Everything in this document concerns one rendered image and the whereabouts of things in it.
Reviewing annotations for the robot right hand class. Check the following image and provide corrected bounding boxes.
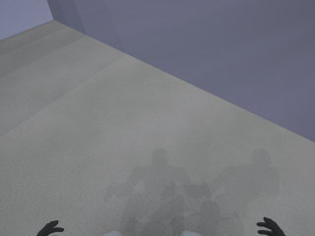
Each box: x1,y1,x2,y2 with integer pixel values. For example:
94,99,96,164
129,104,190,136
256,216,285,236

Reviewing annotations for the robot left hand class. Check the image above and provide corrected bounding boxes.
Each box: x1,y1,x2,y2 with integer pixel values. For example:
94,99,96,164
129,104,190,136
36,220,64,236

